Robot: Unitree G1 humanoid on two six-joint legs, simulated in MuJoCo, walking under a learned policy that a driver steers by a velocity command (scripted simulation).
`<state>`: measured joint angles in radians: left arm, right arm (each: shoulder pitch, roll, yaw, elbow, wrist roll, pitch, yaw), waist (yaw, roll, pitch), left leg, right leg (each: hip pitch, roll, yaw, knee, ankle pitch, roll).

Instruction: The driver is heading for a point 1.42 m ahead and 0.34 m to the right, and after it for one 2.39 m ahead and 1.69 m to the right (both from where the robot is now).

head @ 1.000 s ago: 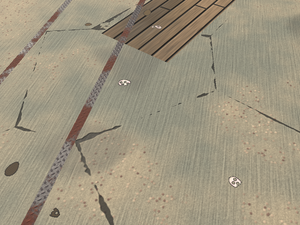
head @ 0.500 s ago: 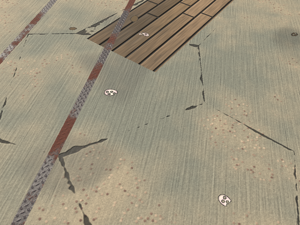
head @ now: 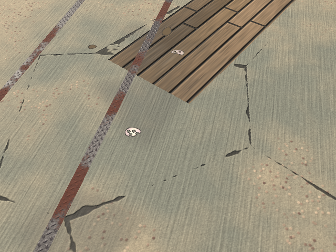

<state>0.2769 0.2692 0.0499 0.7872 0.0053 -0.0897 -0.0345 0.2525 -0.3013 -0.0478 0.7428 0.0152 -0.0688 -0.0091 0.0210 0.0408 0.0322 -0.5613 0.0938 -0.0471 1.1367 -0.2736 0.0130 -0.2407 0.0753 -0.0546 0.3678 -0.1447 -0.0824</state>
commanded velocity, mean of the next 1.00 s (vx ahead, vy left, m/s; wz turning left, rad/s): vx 0.50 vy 0.00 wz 0.00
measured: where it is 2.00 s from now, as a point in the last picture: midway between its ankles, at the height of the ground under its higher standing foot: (182, 133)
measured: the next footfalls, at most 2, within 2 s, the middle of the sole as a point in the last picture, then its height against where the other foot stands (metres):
left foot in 0.34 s outside the picture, level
right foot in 0.86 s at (205, 209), level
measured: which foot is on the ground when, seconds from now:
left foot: up 0.00-0.32, down 0.34-0.88, up 0.90-1.00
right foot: down 0.00-0.36, up 0.38-0.84, down 0.86-1.00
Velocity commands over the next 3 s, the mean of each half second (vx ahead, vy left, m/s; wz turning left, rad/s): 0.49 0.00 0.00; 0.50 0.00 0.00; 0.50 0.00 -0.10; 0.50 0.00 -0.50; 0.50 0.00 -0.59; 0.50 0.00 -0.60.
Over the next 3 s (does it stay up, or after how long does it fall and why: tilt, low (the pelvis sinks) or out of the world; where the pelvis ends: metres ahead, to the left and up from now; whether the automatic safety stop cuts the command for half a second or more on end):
stays up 1.54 -0.35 -0.03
